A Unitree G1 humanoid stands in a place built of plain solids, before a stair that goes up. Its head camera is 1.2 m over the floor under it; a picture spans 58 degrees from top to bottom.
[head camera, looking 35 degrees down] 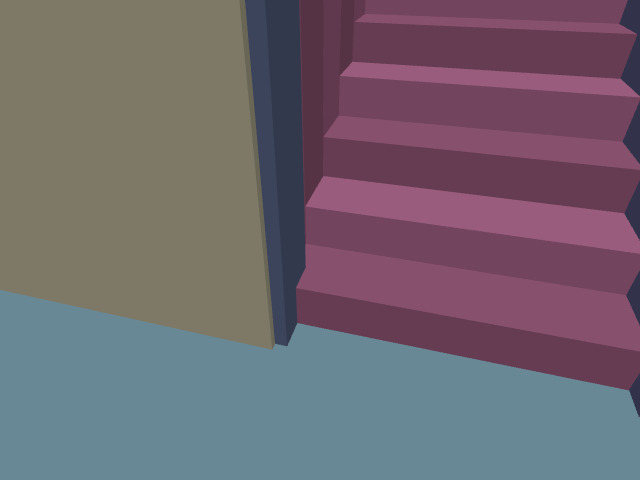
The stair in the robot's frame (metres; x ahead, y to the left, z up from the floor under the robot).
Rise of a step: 0.18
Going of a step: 0.27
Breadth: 1.17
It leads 15 degrees to the right of straight ahead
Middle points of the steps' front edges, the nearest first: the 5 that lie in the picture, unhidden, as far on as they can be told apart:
1.02 -0.43 0.18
1.28 -0.51 0.35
1.54 -0.58 0.53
1.80 -0.65 0.70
2.06 -0.72 0.88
